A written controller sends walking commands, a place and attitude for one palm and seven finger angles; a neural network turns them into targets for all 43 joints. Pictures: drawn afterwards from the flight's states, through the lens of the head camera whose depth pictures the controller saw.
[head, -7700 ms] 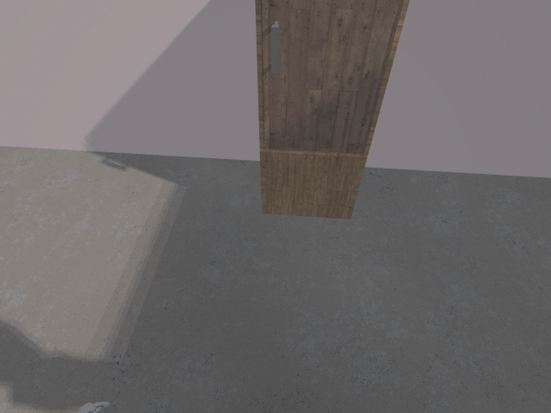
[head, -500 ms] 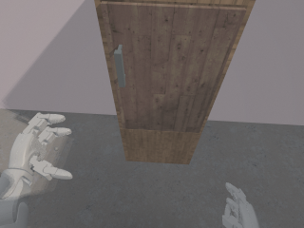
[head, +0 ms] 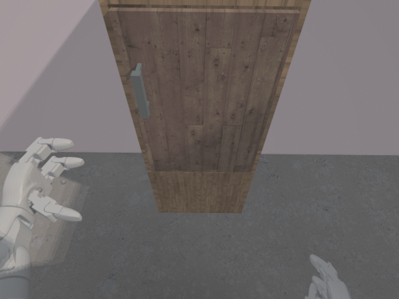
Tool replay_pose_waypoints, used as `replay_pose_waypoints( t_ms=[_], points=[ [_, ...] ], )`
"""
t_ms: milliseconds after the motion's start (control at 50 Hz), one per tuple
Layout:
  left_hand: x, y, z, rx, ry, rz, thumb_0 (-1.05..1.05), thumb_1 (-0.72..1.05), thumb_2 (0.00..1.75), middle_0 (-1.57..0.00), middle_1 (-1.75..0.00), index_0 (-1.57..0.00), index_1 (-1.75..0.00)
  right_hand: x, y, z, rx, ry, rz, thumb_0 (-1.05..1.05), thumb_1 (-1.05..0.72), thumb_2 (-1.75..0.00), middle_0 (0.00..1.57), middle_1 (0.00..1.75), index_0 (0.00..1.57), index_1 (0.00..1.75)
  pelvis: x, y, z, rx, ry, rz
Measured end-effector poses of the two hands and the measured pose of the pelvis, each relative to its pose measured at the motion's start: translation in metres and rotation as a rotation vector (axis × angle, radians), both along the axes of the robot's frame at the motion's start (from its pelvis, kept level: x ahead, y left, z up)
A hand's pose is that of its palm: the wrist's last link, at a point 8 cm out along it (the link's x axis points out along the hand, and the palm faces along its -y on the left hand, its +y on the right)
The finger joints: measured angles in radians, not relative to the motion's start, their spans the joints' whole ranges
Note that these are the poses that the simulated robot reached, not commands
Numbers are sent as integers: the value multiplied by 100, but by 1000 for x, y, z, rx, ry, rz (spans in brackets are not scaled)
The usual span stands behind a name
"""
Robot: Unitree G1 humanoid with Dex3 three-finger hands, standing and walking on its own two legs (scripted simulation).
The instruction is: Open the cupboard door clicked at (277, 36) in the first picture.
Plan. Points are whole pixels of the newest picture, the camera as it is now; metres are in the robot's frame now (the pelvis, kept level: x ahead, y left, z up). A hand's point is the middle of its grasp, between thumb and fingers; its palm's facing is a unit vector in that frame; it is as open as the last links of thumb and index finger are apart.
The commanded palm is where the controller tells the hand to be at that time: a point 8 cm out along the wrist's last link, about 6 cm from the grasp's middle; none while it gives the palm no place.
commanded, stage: raise the hand with hooked fingers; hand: left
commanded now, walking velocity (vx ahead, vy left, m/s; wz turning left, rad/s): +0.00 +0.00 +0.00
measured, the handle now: (142, 91) +0.58 +0.19 +0.08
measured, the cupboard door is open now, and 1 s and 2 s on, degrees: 0 0 0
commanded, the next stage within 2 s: move the hooked fingers beside the handle in 0.24 s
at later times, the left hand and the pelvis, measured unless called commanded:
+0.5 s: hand (59, 178) +0.30 +0.28 +0.10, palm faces +0.09 -1.00 +0.01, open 14.0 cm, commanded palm +0.28 +0.32 +0.10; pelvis -0.01 +0.00 +0.00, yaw +1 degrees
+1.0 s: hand (86, 143) +0.39 +0.27 +0.09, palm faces +0.05 -1.00 +0.00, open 14.0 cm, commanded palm +0.36 +0.31 +0.09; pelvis -0.01 +0.01 -0.01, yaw +0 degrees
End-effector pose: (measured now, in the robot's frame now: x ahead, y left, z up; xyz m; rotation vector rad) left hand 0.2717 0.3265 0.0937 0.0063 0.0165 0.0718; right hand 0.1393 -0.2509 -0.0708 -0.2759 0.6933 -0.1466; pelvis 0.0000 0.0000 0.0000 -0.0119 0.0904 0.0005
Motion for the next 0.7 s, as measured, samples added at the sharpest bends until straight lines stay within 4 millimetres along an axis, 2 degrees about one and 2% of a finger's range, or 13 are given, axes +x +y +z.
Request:
replay_pose_waypoints(
  t_ms=[420, 540, 700],
  points=[
    [-6, 6, 4, -3, -20, 13, -1, -50, 30, -30, -120, -30, -120, 11, 18, -1, 25, -27, 37, 1, -91, -90, 21, 30, 21, 30, -4, 2, 0, -2, -10, 9],
    [12, 5, 1, -14, -13, 5, -1, -50, 30, -30, -120, -30, -120, 6, 17, -4, 4, 0, 39, 1, -91, -90, 21, 30, 21, 30, -9, 3, -2, -5, -4, 19],
    [50, -12, 5, -15, -20, -38, -1, -50, 30, -30, -120, -30, -120, -15, 13, -9, 4, 55, -1, 1, -91, -90, 21, 30, 21, 30, -9, 6, -2, -2, 16, 8]
  ],
)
